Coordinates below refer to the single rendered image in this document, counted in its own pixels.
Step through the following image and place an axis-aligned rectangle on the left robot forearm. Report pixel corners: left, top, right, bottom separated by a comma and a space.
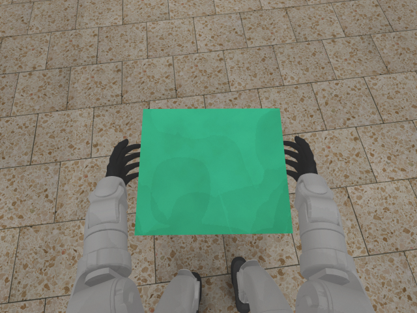
66, 176, 132, 311

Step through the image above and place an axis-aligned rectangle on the left robot hand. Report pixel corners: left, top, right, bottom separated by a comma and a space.
106, 139, 141, 185

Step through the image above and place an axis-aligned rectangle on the left robot shin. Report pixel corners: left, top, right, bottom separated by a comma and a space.
177, 269, 196, 313

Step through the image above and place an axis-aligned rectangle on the robot left upper arm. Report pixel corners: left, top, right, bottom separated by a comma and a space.
66, 276, 145, 313

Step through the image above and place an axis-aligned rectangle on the robot right upper arm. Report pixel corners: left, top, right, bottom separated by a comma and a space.
295, 278, 375, 313

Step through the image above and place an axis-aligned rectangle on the right robot hand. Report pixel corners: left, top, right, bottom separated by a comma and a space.
283, 136, 318, 182

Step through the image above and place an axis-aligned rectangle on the left robot thigh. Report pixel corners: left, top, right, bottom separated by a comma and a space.
153, 275, 200, 313

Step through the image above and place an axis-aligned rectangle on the carton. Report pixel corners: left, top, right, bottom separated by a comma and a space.
134, 108, 293, 235

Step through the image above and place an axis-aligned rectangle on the right robot forearm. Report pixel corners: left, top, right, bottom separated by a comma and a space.
294, 173, 371, 302

